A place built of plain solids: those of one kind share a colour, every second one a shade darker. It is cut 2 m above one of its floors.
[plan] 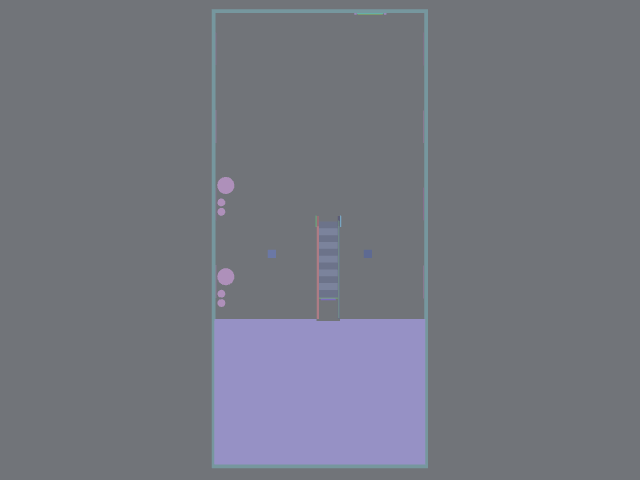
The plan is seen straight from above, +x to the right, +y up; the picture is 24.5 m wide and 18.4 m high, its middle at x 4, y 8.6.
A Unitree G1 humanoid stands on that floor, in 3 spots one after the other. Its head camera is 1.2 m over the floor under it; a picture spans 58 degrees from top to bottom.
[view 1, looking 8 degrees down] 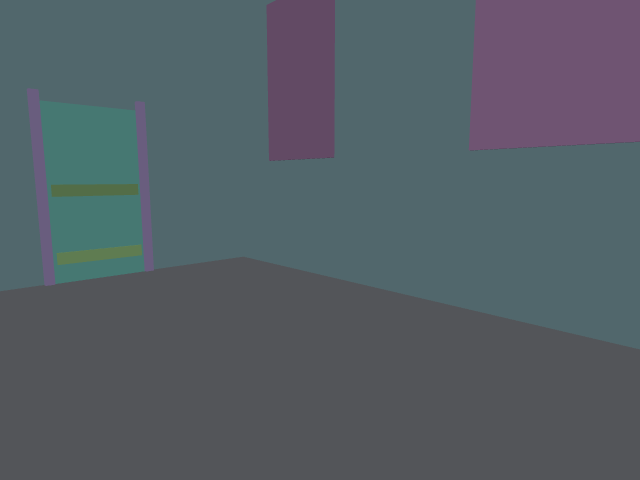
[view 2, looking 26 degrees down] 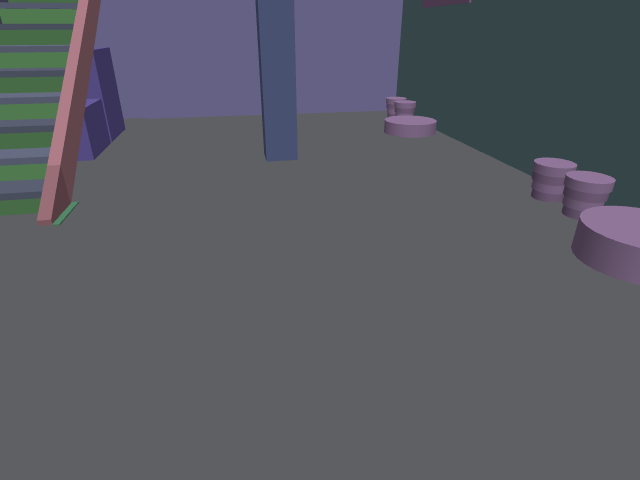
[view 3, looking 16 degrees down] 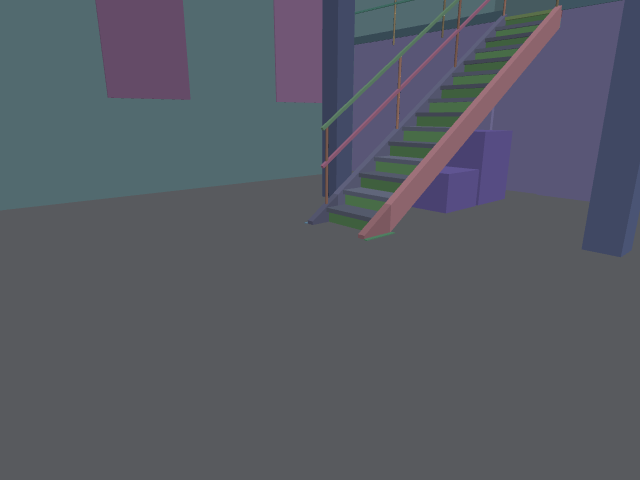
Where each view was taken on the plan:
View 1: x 4.32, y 11.61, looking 47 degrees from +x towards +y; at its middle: wall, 5.44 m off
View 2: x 2.60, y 12.51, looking -101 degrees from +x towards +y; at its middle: ground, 2.74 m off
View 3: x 1.00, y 12.61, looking -41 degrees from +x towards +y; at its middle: ground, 4.35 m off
